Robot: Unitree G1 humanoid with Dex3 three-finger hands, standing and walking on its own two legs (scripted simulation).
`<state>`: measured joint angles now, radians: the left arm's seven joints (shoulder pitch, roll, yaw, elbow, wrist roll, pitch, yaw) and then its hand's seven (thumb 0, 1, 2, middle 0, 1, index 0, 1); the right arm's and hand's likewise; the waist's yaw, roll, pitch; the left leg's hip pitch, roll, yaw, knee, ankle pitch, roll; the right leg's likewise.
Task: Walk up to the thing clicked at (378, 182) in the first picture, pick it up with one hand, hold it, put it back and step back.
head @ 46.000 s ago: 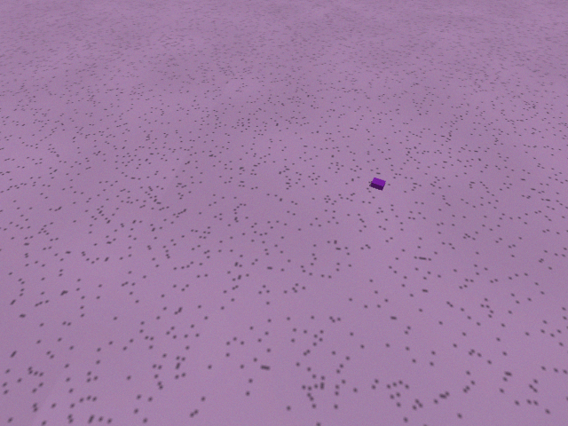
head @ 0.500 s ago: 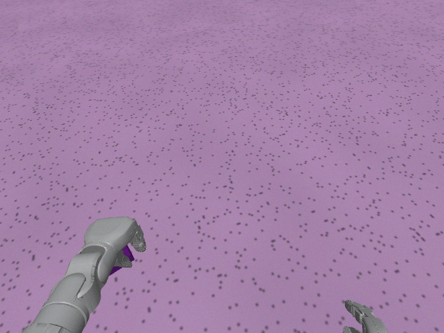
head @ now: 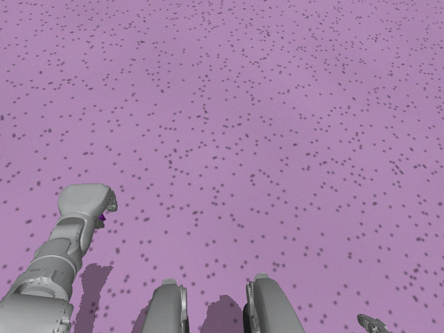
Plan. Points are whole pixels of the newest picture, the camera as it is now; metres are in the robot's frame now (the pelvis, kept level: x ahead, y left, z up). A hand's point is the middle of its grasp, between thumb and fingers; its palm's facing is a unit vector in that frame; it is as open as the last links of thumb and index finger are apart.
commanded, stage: crouch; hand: left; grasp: from above
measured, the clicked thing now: (86, 217) +0.38 +0.28 -0.15
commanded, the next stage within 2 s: lower in 1.24 s
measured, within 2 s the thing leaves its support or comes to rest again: neither
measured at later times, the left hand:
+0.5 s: hand (114, 234) +0.39 +0.28 -0.34, palm faces -0.46 -0.02 -0.89, open 4.8 cm
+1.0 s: hand (120, 236) +0.40 +0.29 -0.44, palm faces -0.47 -0.04 -0.88, open 4.4 cm
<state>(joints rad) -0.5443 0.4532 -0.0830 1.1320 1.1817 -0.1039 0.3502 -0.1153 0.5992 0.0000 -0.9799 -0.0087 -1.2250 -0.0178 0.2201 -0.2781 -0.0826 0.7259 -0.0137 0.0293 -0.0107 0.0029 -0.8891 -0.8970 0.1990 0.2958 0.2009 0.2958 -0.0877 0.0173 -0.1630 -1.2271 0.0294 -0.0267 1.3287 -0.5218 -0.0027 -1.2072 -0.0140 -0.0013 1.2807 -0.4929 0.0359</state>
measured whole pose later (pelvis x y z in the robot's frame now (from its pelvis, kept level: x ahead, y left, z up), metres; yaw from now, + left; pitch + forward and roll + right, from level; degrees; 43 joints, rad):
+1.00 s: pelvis -0.04 +0.00 -0.27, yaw -4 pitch +35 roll -8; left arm -0.86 0.73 0.15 1.39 1.30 -0.27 0.39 -0.12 0.61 0.00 -0.97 0.00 -1.34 -0.01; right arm 0.14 -0.28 -0.01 0.77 -0.13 -0.06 0.14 0.00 -0.90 -0.90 0.20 0.30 0.20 0.30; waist -0.19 -0.01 -0.08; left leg -2.21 0.00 -0.12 2.28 -0.69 0.00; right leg -2.15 -0.01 -0.04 2.19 -0.66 0.05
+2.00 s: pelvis -0.03 +0.01 -0.35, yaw -9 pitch +31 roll -11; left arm -0.93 0.92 0.22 1.66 1.39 -0.32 0.59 -0.12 0.61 0.00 -0.97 0.00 -1.35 -0.03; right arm 0.07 -0.29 0.12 0.79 -0.25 -0.10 0.19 0.00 -0.89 -0.89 0.20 0.30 0.20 0.30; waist -0.28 -0.08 0.03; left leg -2.38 -0.01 -0.20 2.56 -0.73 -0.01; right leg -2.29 0.03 -0.08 2.41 -0.67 0.07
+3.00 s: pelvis -0.04 +0.01 -0.36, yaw -12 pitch +25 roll -14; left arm -0.96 1.04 0.16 1.81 1.34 -0.31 0.69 -0.11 0.57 0.00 -1.00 -0.01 -1.25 -0.03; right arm 0.01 -0.34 0.28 0.73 -0.32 -0.25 0.28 0.00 -0.90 -0.90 0.20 0.30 0.20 0.30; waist -0.33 -0.14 0.14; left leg -2.35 -0.01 -0.26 2.63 -0.74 0.00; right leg -2.24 0.05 -0.14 2.43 -0.65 0.08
